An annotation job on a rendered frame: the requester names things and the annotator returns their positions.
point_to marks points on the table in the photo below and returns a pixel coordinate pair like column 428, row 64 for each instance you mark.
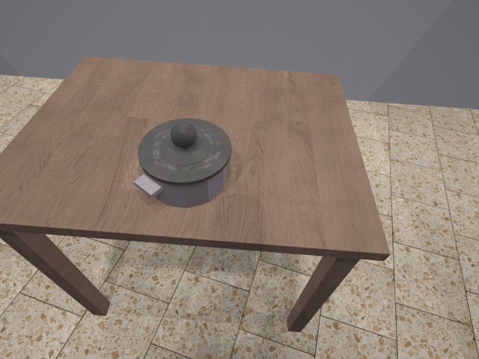
column 296, row 181

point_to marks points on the knob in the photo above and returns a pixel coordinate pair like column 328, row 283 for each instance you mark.
column 183, row 135

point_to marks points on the lid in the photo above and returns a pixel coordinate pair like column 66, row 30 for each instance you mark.
column 162, row 160

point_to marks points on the pot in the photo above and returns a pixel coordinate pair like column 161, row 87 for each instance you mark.
column 182, row 195

